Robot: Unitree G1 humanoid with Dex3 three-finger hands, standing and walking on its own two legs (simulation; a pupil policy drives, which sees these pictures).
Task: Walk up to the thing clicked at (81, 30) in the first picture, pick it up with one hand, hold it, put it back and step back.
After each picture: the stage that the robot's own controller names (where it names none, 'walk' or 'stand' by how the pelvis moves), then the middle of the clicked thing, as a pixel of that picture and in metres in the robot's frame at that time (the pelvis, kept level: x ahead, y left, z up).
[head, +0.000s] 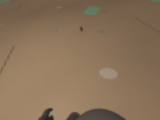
stand; (81, 29) +2.32 +0.39 -0.72
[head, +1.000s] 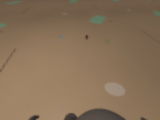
walk; (86, 37) +2.17 +0.14 -0.70
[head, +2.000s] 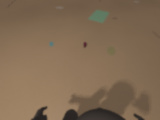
walk; (85, 44) +1.48 +0.10 -0.71
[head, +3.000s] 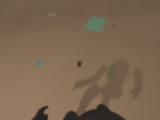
walk; (79, 64) +0.94 +0.17 -0.72
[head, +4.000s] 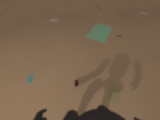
walk; (76, 83) +0.59 +0.16 -0.72
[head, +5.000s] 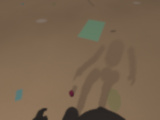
stand; (71, 93) +0.37 +0.22 -0.70
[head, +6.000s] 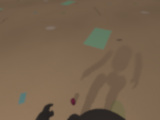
stand; (73, 101) +0.33 +0.22 -0.72
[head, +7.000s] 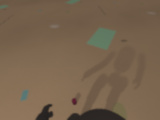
stand; (74, 101) +0.33 +0.20 -0.72
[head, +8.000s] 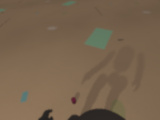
stand; (73, 100) +0.35 +0.22 -0.73
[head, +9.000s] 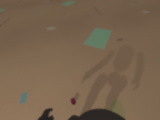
stand; (73, 101) +0.34 +0.23 -0.73
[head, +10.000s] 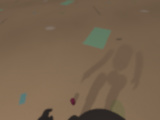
go down; (73, 101) +0.33 +0.23 -0.73
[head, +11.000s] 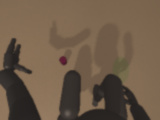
go down; (63, 61) +0.42 +0.24 -0.34
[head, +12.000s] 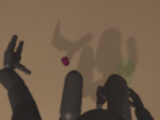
approach; (65, 61) +0.42 +0.24 -0.30
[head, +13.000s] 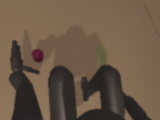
close in; (38, 56) +0.41 +0.27 -0.23
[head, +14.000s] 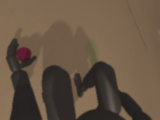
close; (24, 55) +0.41 +0.28 -0.23
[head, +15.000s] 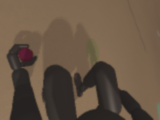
lift; (26, 56) +0.39 +0.27 -0.23
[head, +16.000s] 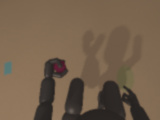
lift; (61, 68) +0.33 +0.22 -0.03
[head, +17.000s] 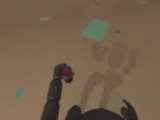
hold; (67, 74) +0.32 +0.18 +0.00
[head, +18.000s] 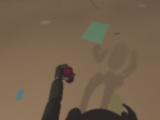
hold; (68, 75) +0.33 +0.17 +0.00
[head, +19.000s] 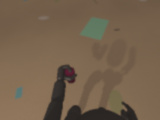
crouch; (70, 75) +0.33 +0.16 -0.02
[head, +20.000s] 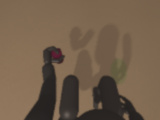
crouch; (58, 56) +0.43 +0.22 -0.10
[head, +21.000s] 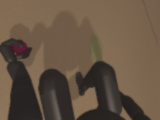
lower; (21, 50) +0.44 +0.28 -0.23
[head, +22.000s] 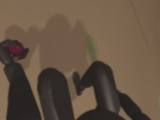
lower; (17, 51) +0.43 +0.30 -0.23
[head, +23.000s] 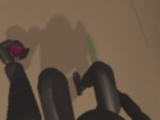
lower; (18, 51) +0.43 +0.30 -0.23
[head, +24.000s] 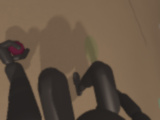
lower; (18, 51) +0.43 +0.29 -0.23
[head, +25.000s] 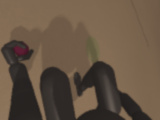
loosen; (22, 51) +0.42 +0.28 -0.23
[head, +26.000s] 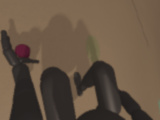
withdraw; (23, 52) +0.42 +0.27 -0.23
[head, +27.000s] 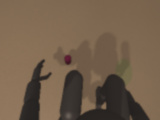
walk; (68, 60) +0.45 +0.22 -0.31
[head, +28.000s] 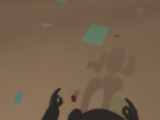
stand; (73, 98) +0.36 +0.19 -0.65
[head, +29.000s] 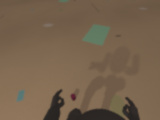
stand; (73, 97) +0.38 +0.21 -0.67
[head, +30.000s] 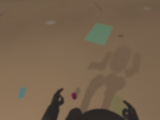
stand; (74, 96) +0.37 +0.20 -0.67
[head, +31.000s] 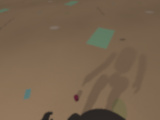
walk; (76, 98) +0.39 +0.20 -0.72
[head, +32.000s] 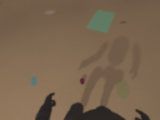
walk; (82, 81) +0.50 +0.12 -0.70
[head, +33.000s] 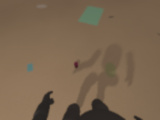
walk; (76, 65) +0.77 +0.19 -0.70
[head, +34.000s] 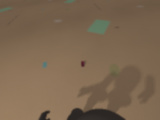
stand; (82, 64) +1.01 +0.23 -0.71
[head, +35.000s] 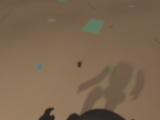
stand; (79, 64) +1.00 +0.23 -0.72
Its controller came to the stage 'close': yes
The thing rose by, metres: 0.72
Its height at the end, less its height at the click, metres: +0.00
